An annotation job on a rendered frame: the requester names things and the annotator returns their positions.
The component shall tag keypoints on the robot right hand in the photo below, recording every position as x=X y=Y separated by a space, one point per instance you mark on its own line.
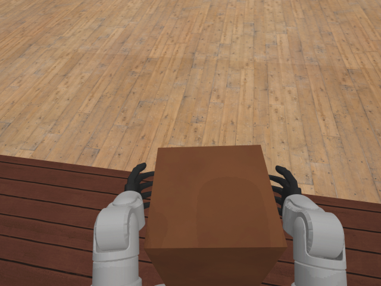
x=289 y=184

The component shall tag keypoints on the right robot forearm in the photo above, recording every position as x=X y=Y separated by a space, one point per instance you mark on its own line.
x=318 y=243

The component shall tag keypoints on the carton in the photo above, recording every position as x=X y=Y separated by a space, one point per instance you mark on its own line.
x=213 y=218

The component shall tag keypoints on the left robot forearm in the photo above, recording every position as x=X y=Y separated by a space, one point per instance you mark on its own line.
x=116 y=242

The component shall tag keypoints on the robot left hand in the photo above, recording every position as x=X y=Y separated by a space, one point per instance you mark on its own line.
x=134 y=179

